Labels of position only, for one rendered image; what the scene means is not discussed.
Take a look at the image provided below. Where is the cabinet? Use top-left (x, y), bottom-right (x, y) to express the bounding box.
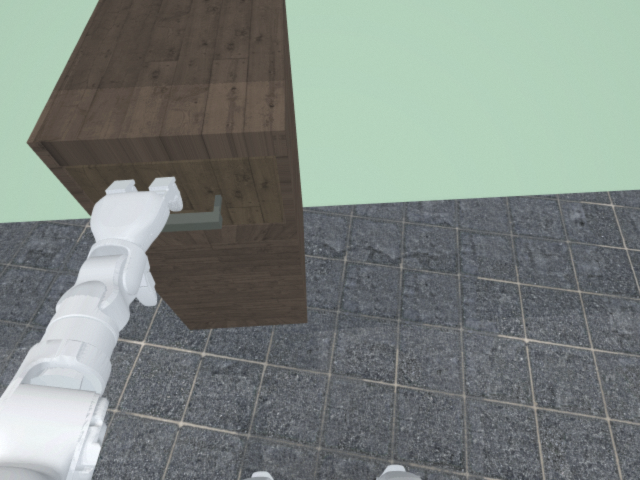
top-left (27, 0), bottom-right (307, 330)

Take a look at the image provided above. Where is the drawer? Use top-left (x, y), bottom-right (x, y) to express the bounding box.
top-left (65, 156), bottom-right (284, 225)

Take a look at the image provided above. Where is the robot left upper arm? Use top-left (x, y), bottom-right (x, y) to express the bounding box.
top-left (0, 383), bottom-right (109, 480)

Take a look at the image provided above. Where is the left robot forearm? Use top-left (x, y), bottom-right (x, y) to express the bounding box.
top-left (0, 239), bottom-right (147, 415)

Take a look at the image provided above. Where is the handle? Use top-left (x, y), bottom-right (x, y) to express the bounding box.
top-left (161, 195), bottom-right (223, 232)

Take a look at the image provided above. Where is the robot right shin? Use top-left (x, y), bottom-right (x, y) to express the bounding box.
top-left (380, 465), bottom-right (406, 477)

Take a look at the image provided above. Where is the robot left hand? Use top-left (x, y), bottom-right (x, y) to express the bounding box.
top-left (90, 177), bottom-right (183, 306)

